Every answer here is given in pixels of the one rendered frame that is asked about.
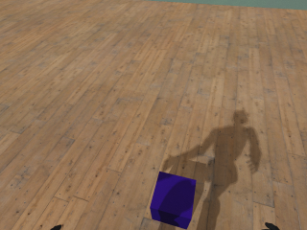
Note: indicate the carton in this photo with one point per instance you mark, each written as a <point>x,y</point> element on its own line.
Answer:
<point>173,199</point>

